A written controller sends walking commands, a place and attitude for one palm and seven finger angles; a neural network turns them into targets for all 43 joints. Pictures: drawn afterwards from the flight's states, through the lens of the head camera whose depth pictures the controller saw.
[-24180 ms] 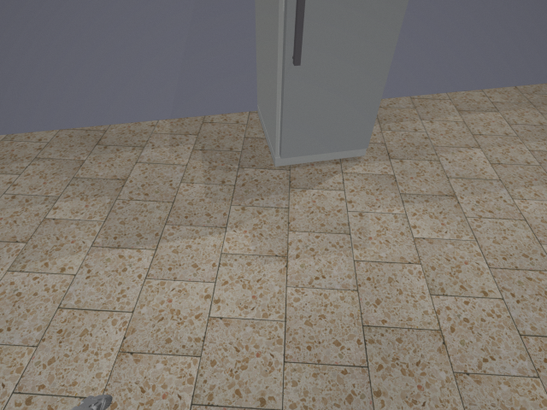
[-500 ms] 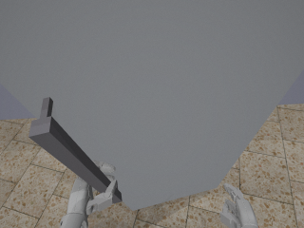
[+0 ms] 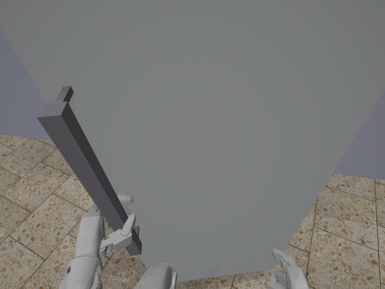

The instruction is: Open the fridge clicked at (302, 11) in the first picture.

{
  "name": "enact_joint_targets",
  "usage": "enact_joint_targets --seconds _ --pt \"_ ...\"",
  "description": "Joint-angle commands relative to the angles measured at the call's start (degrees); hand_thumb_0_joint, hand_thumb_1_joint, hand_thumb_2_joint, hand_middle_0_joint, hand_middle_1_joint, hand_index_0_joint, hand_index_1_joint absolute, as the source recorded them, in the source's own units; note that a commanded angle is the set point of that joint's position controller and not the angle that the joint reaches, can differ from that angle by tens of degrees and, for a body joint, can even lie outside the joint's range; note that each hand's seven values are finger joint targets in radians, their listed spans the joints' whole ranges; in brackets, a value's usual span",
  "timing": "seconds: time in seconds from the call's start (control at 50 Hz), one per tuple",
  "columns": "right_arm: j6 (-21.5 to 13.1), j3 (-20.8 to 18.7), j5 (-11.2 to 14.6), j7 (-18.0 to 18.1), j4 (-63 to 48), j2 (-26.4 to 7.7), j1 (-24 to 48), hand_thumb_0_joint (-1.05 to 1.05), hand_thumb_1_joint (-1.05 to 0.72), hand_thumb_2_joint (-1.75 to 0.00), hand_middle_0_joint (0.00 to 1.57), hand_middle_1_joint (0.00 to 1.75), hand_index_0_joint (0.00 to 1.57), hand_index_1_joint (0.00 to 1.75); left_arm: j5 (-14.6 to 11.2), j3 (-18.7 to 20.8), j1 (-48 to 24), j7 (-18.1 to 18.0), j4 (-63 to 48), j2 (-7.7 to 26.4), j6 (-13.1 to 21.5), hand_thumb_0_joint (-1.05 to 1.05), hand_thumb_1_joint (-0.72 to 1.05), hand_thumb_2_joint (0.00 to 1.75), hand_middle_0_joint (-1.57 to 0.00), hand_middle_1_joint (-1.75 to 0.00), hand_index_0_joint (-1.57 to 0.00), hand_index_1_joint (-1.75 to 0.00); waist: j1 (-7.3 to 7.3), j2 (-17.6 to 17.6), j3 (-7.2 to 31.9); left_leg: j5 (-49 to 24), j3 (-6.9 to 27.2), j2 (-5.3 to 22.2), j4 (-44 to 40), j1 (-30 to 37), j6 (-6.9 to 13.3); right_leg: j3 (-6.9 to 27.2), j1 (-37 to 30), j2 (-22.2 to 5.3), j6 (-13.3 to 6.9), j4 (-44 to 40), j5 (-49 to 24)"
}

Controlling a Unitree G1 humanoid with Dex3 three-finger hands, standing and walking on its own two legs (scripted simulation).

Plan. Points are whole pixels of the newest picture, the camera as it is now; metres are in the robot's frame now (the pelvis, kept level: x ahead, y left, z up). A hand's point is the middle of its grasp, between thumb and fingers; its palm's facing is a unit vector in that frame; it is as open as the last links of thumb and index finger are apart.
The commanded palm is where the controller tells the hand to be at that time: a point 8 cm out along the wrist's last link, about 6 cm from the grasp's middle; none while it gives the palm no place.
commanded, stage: walk backward, drawing the door open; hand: left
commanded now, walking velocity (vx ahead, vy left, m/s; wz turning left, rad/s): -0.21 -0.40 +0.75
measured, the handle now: (111, 194) +0.27 +0.16 +0.10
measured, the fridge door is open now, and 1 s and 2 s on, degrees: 17 59 81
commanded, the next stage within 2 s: stop walking and hold the door back in 1.46 s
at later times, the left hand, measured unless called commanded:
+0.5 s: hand out of the picture +0.09 +0.06 +0.04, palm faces +0.51 -0.82 -0.26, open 6.3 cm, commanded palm +0.03 +0.09 +0.04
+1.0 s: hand out of the picture -0.04 -0.07 +0.05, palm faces +0.79 -0.55 -0.27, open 6.3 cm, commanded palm -0.10 -0.06 +0.04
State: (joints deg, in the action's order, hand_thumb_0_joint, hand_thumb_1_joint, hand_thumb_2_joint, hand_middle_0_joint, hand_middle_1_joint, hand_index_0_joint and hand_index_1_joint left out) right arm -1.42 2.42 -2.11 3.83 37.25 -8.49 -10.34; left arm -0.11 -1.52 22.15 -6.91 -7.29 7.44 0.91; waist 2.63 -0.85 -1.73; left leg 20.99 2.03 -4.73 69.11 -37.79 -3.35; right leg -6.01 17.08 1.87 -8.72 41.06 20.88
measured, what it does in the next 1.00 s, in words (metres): steps to the right, turning left: left foot, then right foot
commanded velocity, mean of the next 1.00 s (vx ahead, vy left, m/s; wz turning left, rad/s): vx -0.20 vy -0.30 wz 0.74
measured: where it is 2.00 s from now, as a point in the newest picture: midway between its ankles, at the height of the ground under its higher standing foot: outside the picture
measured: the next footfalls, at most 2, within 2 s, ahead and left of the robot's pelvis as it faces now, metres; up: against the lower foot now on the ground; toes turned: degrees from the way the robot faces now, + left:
left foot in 0.20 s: -0.06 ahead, +0.10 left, +0.00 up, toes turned +16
right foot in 0.42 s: +0.12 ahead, -0.26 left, +0.00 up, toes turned +17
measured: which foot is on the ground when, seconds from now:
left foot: up 0.00-0.18, down 0.20-0.42, up 0.44-0.60, down 0.62-0.92, up 0.94-1.00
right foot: down 0.00-0.18, up 0.20-0.40, down 0.42-0.60, up 0.62-0.90, down 0.92-1.00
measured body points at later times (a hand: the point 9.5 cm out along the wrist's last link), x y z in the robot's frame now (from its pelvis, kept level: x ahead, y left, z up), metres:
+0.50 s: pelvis -0.09 -0.18 -0.01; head -0.07 -0.20 +0.44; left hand +0.05 +0.11 +0.06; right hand +0.15 -0.35 -0.11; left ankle -0.13 -0.01 -0.66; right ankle +0.08 -0.27 -0.72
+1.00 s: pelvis -0.08 -0.37 +0.01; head -0.05 -0.37 +0.46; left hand -0.08 -0.04 +0.07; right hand +0.18 -0.46 -0.11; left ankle -0.16 -0.21 -0.65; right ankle -0.04 -0.46 -0.72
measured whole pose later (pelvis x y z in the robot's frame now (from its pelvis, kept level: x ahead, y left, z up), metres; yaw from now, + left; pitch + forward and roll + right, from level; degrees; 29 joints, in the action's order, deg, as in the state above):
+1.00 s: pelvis -0.08 -0.37 +0.01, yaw +41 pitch +0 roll -1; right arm -8.7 -1.7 -0.9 5.2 41.5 -11.9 -12.6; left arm -2.5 7.4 18.4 -5.4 -2.5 11.1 6.4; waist 0.2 3.5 -3.5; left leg 27.4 7.9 1.5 62.1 -34.5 -3.9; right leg -6.1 13.6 -0.2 -2.2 35.0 20.7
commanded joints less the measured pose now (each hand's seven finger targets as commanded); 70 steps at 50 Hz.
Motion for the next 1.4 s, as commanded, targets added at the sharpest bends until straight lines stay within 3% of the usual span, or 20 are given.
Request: enact_joint_targets --seconds 0.0,0.12,0.16,0.18,0.34,0.38,0.44,0.54,0.56,0.58,0.62,0.74,0.84,0.9,0.94,0.98,1.2,1.22,1.26,1.38 --pt "-4.55 -1.93 -0.96 1.17 -8.17 -4.65 7.27 0.00 -0.90 -0.90 0.20 0.30 0.20 0.30 2.35 0.67 -8.36 1.99 -8.20 5.29 7.20 0.00 0.90 0.90 -0.45 -1.40 -0.45 -1.40 -0.20 2.20 1.95 -2.20 -6.19 3.93 4.56 4.98 -0.60 4.76 5.05 -12.49 9.39 -24.80 -11.95" --pt "-7.66 -2.72 -0.58 4.08 -5.61 -6.15 -2.78 0.00 -0.90 -0.90 0.20 0.30 0.20 0.30 2.96 0.34 -7.10 1.31 -3.53 4.14 10.96 0.00 0.90 0.90 -0.45 -1.40 -0.45 -1.40 2.17 -6.38 14.52 -1.22 -15.46 5.21 -51.79 31.91 4.05 -6.50 -9.51 -3.87 22.03 -6.77 -51.08" --pt "-7.98 -3.89 -2.62 3.67 -9.79 -9.56 -1.99 0.00 -0.90 -0.90 0.20 0.30 0.20 0.30 2.85 -1.32 -7.31 2.03 -4.69 2.17 13.53 0.00 0.90 0.90 -0.45 -1.40 -0.45 -1.40 1.17 14.21 14.54 -40.51 23.98 34.25 -52.61 45.33 15.72 3.98 17.60 -3.19 17.38 25.29 5.34" --pt "-7.57 -4.72 -2.94 3.27 -9.30 -10.97 -1.56 0.00 -0.90 -0.90 0.20 0.30 0.20 0.30 4.83 0.21 -5.72 1.45 -5.95 4.19 13.43 0.00 0.90 0.90 -0.45 -1.40 -0.45 -1.40 0.17 8.30 11.66 -55.82 34.91 41.62 -49.78 46.39 20.04 12.17 26.17 -2.95 14.76 30.20 10.91" --pt "-9.58 -5.62 1.34 2.51 -6.81 -10.86 2.09 0.00 -0.90 -0.90 0.20 0.30 0.20 0.30 1.95 1.75 -13.49 1.45 -1.94 3.50 9.59 0.00 0.90 0.90 -0.45 -1.40 -0.45 -1.40 -1.92 12.37 5.23 9.37 0.55 12.44 -43.48 8.35 5.35 -0.67 -11.63 -0.60 10.66 -8.42 -4.69" --pt "-9.08 -4.94 2.36 2.26 -6.72 -6.62 2.95 0.00 -0.90 -0.90 0.20 0.30 0.20 0.30 2.03 5.41 -16.15 0.79 -5.43 8.18 9.10 0.00 0.90 0.90 -0.45 -1.40 -0.45 -1.40 -1.61 -4.11 6.15 12.66 -5.41 3.58 -22.86 11.34 2.01 6.57 -1.54 -9.45 7.60 -21.95 4.41" --pt "-7.90 -5.30 0.99 2.10 -7.41 -4.93 4.98 0.00 -0.90 -0.90 0.20 0.30 0.20 0.30 2.32 12.00 -14.46 -0.42 -8.47 13.86 9.15 0.00 0.90 0.90 -0.45 -1.40 -0.45 -1.40 -2.66 -13.90 9.74 15.32 -4.26 5.59 13.16 11.35 1.39 17.88 8.99 -26.26 -1.62 -29.85 18.36" --pt "-6.18 -4.82 1.92 3.37 -9.06 -6.69 1.66 0.00 -0.90 -0.90 0.20 0.30 0.20 0.30 1.14 10.19 -19.19 1.91 -8.71 10.89 8.82 0.00 0.90 0.90 -0.45 -1.40 -0.45 -1.40 1.53 -8.78 3.28 13.07 -5.80 6.15 -22.61 26.76 2.74 -4.85 18.69 -14.21 6.31 -9.83 9.43" --pt "-6.86 -4.71 1.50 3.59 -8.82 -7.55 -0.16 0.00 -0.90 -0.90 0.20 0.30 0.20 0.30 0.63 8.06 -18.76 2.62 -9.67 8.71 8.97 0.00 0.90 0.90 -0.45 -1.40 -0.45 -1.40 3.26 3.89 1.42 12.59 2.64 9.19 -40.10 29.02 4.43 -4.74 26.63 -11.45 8.26 7.23 14.44" --pt "-8.14 -5.27 0.59 3.09 -10.40 -9.73 -0.34 0.00 -0.90 -0.90 0.20 0.30 0.20 0.30 1.64 7.08 -16.83 3.23 -11.88 7.38 10.34 0.00 0.90 0.90 -0.45 -1.40 -0.45 -1.40 1.42 21.98 0.78 21.70 30.43 25.22 -57.06 25.90 8.30 -2.24 32.42 -6.15 11.85 29.08 14.14" --pt "-7.65 -6.21 -0.79 2.99 -11.59 -11.34 3.06 0.00 -0.90 -0.90 0.20 0.30 0.20 0.30 3.62 12.31 -17.58 2.42 -19.81 15.18 13.23 0.00 0.90 0.90 -0.45 -1.40 -0.45 -1.40 -1.73 17.40 6.72 12.00 50.13 34.97 -64.51 24.95 15.36 11.78 28.38 -4.87 14.56 40.05 2.80" --pt "-8.35 -5.97 0.68 0.99 -9.75 -10.85 1.12 0.00 -0.90 -0.90 0.20 0.30 0.20 0.30 1.10 8.45 -13.41 2.12 -10.43 8.76 7.59 0.00 0.90 0.90 -0.45 -1.40 -0.45 -1.40 -2.43 20.43 5.54 10.03 14.74 15.96 -55.35 19.76 6.62 2.16 8.81 0.25 12.93 16.83 2.84" --pt "-10.28 -5.30 0.37 1.61 -8.30 -8.72 0.82 0.00 -0.90 -0.90 0.20 0.30 0.20 0.30 -0.14 8.47 -11.42 1.17 -8.27 8.56 8.95 0.00 0.90 0.90 -0.45 -1.40 -0.45 -1.40 -2.27 18.13 9.94 2.99 12.48 11.68 -52.62 18.88 4.74 -2.21 -11.70 3.88 11.08 -15.39 5.14" --pt "-10.66 -4.97 1.60 1.68 -6.53 -4.54 2.50 0.00 -0.90 -0.90 0.20 0.30 0.20 0.30 -0.33 14.14 -9.32 1.01 -10.78 16.51 9.41 0.00 0.90 0.90 -0.45 -1.40 -0.45 -1.40 -3.09 -8.31 8.39 9.22 -1.71 2.19 -12.60 9.40 -1.10 12.21 -7.17 -18.06 0.63 -25.62 -7.71" --pt "-11.97 -3.98 0.55 1.36 -7.38 -4.27 5.31 0.00 -0.90 -0.90 0.20 0.30 0.20 0.30 -0.04 18.74 -11.68 -0.21 -14.24 19.76 10.09 0.00 0.90 0.90 -0.45 -1.40 -0.45 -1.40 -3.44 -8.63 4.94 14.07 -0.06 3.59 13.38 -4.19 -0.90 23.40 -4.14 -28.37 -5.71 -21.69 -33.22" --pt "-11.25 -6.46 0.91 2.67 -4.88 -6.58 3.10 0.00 -0.90 -0.90 0.20 0.30 0.20 0.30 -0.56 14.48 -5.27 2.14 -3.25 14.26 10.19 0.00 0.90 0.90 -0.45 -1.40 -0.45 -1.40 -2.14 -10.66 3.81 9.73 -1.34 5.24 14.31 -1.83 -1.69 8.28 -9.02 -21.10 -2.13 -17.15 -40.98" --pt "-9.72 -3.68 -0.34 5.05 -9.52 -7.28 1.03 0.00 -0.90 -0.90 0.20 0.30 0.20 0.30 -1.06 11.94 -5.71 1.16 -13.04 12.25 10.68 0.00 0.90 0.90 -0.45 -1.40 -0.45 -1.40 -1.57 -2.74 9.45 -3.96 -11.53 6.27 -38.47 24.58 1.97 -1.71 -10.72 -16.95 2.19 -4.45 -43.30" --pt "-9.72 -3.72 -0.17 5.18 -9.62 -7.47 -1.29 0.00 -0.90 -0.90 0.20 0.30 0.20 0.30 -1.12 11.60 -7.00 1.02 -15.24 12.60 10.87 0.00 0.90 0.90 -0.45 -1.40 -0.45 -1.40 0.66 1.21 13.17 -18.47 -7.84 9.07 -47.27 37.31 3.28 -3.55 -2.82 -13.64 6.32 8.33 -35.45" --pt "-10.07 -4.29 -1.49 4.22 -9.73 -9.92 0.68 0.00 -0.90 -0.90 0.20 0.30 0.20 0.30 1.18 12.49 -5.80 1.27 -19.14 13.99 13.11 0.00 0.90 0.90 -0.45 -1.40 -0.45 -1.40 -2.18 20.44 13.28 -68.31 36.35 37.50 -50.88 50.66 18.92 6.28 23.33 -2.75 14.77 32.86 19.08" --pt "-8.87 -5.09 0.09 2.17 -9.37 -9.82 2.07 0.00 -0.90 -0.90 0.20 0.30 0.20 0.30 1.00 11.42 -7.04 1.89 -14.24 10.81 8.59 0.00 0.90 0.90 -0.45 -1.40 -0.45 -1.40 -2.77 16.49 7.24 -32.90 6.34 20.78 -48.23 26.47 9.72 6.65 5.44 -4.12 12.31 12.31 0.65"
